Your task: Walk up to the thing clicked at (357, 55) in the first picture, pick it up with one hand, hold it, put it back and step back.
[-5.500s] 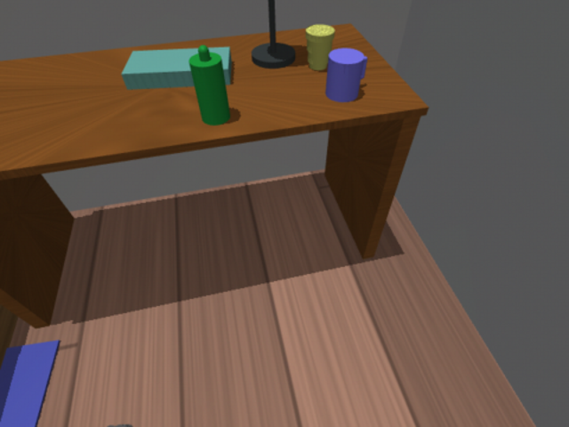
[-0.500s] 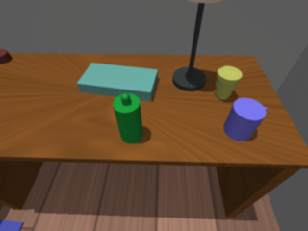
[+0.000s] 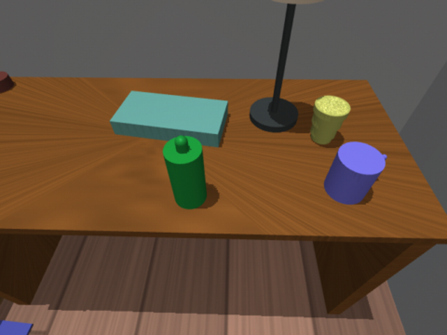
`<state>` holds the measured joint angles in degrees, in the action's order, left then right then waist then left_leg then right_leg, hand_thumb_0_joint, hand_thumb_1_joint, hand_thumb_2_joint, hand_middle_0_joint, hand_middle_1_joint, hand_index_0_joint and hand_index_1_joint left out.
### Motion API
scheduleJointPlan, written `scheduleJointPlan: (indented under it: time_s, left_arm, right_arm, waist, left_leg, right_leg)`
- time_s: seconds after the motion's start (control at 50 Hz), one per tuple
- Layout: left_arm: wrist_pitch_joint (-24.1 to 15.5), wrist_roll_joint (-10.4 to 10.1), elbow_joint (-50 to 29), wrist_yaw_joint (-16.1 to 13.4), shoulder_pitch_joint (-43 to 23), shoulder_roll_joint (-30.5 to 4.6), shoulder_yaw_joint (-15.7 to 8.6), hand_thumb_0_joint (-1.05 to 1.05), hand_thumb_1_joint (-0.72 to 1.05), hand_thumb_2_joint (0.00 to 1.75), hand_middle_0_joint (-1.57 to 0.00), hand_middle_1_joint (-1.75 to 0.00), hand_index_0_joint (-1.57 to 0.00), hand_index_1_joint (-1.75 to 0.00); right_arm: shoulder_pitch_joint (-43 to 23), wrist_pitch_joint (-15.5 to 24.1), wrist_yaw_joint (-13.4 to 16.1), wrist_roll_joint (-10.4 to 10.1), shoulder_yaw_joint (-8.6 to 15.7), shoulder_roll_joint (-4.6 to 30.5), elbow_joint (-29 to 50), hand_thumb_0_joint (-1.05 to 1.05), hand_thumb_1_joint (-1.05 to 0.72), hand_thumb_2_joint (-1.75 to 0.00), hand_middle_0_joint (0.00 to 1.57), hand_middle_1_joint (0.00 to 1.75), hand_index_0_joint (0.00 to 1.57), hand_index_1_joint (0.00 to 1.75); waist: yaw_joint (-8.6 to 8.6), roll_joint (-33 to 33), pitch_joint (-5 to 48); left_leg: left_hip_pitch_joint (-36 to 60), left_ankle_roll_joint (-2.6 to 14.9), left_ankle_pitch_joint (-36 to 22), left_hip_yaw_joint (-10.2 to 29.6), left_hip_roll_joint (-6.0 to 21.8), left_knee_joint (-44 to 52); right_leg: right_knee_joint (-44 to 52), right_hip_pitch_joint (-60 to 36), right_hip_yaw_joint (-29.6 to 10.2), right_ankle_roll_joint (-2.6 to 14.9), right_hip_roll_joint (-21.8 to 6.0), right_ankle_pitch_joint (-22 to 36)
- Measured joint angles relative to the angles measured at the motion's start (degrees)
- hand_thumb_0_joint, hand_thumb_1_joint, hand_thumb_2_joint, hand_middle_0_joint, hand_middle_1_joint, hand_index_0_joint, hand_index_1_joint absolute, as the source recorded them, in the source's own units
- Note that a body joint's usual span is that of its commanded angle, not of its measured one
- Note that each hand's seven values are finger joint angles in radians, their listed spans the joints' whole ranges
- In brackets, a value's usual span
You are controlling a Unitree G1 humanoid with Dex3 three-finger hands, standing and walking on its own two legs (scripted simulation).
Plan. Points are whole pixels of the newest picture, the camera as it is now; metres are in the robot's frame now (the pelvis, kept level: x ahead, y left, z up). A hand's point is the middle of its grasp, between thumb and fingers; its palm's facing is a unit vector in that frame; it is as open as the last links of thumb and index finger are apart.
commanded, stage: stand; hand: right
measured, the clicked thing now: (358, 171) +0.44 -0.26 +0.02
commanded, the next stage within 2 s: rise first in 0.50 s
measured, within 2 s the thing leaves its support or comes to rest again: neither
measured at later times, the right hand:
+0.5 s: hand out of the picture +0.09 -0.25 -0.16, palm faces -0.03 +0.94 -0.34, open 7.4 cm
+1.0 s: hand (379, 322) +0.17 -0.26 -0.09, palm faces +0.24 +0.91 -0.35, open 14.6 cm
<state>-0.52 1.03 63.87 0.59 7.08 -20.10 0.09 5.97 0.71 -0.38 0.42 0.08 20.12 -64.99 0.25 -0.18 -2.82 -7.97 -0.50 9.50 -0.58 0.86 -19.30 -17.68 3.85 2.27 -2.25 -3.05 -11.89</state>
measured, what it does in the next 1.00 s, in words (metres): stands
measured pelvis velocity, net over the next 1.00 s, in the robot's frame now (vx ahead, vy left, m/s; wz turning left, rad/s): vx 0.01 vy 0.00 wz -0.03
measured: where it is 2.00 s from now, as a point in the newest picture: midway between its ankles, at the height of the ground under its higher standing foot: outside the picture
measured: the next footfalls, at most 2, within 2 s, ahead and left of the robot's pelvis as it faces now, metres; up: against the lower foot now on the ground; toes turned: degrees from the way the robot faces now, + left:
none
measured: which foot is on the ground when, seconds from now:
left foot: down 0.00-1.00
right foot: down 0.00-1.00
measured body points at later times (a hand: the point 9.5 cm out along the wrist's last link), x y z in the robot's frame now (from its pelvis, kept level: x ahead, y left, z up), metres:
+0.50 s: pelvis +0.01 +0.00 +0.00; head +0.02 +0.00 +0.45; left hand +0.08 +0.30 -0.13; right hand +0.09 -0.30 -0.13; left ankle +0.01 +0.12 -0.75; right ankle -0.03 -0.14 -0.75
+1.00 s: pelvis +0.01 +0.00 -0.01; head +0.03 +0.00 +0.44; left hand +0.18 +0.27 -0.10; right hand +0.16 -0.31 -0.07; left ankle +0.01 +0.12 -0.75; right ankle -0.03 -0.14 -0.75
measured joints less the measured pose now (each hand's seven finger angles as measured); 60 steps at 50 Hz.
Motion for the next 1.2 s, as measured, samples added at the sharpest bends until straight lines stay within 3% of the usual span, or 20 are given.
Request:
scheduleJointPlan:
  time_s: [0.62, 0.68, 0.76, 0.82, 0.88, 1.02, 1.2]
  left_arm:
    - [0.1, 0.0, -0.3, -0.1, 0.0, 0.0, -0.1, 0.0, 0.9, 0.9, -0.2, -0.29, -0.21, -0.3]
    - [-1.7, -3.5, -5.8, -1.4, 0.2, 0.6, -0.7, 0.01, 0.86, 0.86, -0.17, -0.26, -0.17, -0.26]
    - [-4.3, -4.7, -9.5, -3.0, -3.6, 2.3, -3.4, 0.01, 0.71, 0.71, -0.12, -0.17, -0.12, -0.18]
    - [-4.8, -3.8, -11.7, -3.6, -5.0, 3.4, -5.6, 0.01, 0.55, 0.55, -0.09, -0.12, -0.09, -0.14]
    - [-4.5, -3.0, -14.7, -3.9, -3.8, 4.2, -6.7, 0.0, 0.38, 0.4, -0.07, -0.09, -0.08, -0.1]
    - [-3.0, -2.8, -21.6, -5.0, 1.6, 5.6, -6.0, 0.0, -0.02, 0.18, -0.06, -0.06, -0.07, -0.06]
    - [-3.8, -2.3, -30.1, -5.2, 6.1, 7.1, -4.9, -0.01, -0.39, 0.08, -0.06, -0.05, -0.06, -0.06]
  right_arm:
    - [-0.4, 0.1, 0.2, -0.1, -0.1, -0.3, 0.8, 0.0, -0.9, -0.9, 0.2, 0.3, 0.2, 0.3]
    - [-0.3, 1.1, 1.5, -3.2, 0.5, -1.2, 6.9, 0.01, -0.86, -0.86, 0.17, 0.26, 0.17, 0.26]
    - [-3.7, 3.4, 3.2, -4.3, 3.6, -2.8, 10.7, 0.01, -0.71, -0.71, 0.13, 0.18, 0.12, 0.17]
    - [-3.4, 3.7, 3.6, -3.5, 6.3, -3.9, 16.0, 0.01, -0.55, -0.55, 0.1, 0.13, 0.1, 0.13]
    - [-0.5, 3.3, 3.8, -3.1, 7.4, -4.0, 21.4, 0.01, -0.36, -0.41, 0.08, 0.1, 0.08, 0.1]
    - [7.5, 1.4, 4.5, -3.2, 7.9, -3.0, 33.9, 0.0, 0.04, -0.2, 0.06, 0.07, 0.06, 0.06]
    - [13.7, 2.8, 4.9, -3.2, 9.4, -3.3, 51.0, 0.0, 0.41, -0.08, 0.05, 0.06, 0.05, 0.06]
  waist:
    - [0.19, 0.2, -0.3]
    - [0.3, 0.3, -1.3]
    - [0.21, 0.2, -1.7]
    - [-0.22, 0.3, -0.4]
    - [-0.37, 0.6, 1.1]
    - [-1.0, 1.2, 2.9]
    - [-1.67, 1.6, 2.5]
  left_leg:
    - [0.5, 0.27, 0.8, -0.1, -0.4, -0.1]
    - [-2.4, 0.21, 1.7, -0.3, -0.2, -3.0]
    - [-7.3, 0.14, 2.5, -0.5, 0.3, -6.5]
    - [-8.9, 0.1, 2.5, -0.7, 0.4, -6.9]
    - [-8.2, -0.01, 2.3, -1.1, 0.6, -5.9]
    - [-5.1, -0.18, 2.8, -1.6, 0.7, -4.5]
    - [-1.5, -0.43, 3.3, -1.9, 1.1, -3.9]
  right_leg:
    - [0.3, -0.7, 0.0, -0.32, -0.4, -0.6]
    - [-3.2, 2.6, -0.4, -0.07, -0.3, -1.7]
    - [-7.0, 7.8, -0.8, 0.02, 0.0, -2.5]
    - [-7.6, 9.6, -1.0, 0.13, 0.2, -2.5]
    - [-6.8, 9.2, -1.4, 0.2, 0.3, -2.3]
    - [-5.6, 6.4, -1.8, 0.34, 0.5, -2.7]
    - [-4.8, 2.8, -2.1, 0.55, 0.8, -3.0]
